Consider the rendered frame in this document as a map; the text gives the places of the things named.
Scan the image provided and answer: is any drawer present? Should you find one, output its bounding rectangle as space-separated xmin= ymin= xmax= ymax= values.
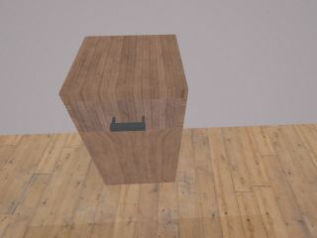
xmin=70 ymin=98 xmax=181 ymax=133

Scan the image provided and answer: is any cabinet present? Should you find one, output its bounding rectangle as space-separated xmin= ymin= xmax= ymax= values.
xmin=59 ymin=34 xmax=189 ymax=185

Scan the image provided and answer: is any handle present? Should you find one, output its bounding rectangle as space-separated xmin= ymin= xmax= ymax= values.
xmin=109 ymin=116 xmax=146 ymax=132

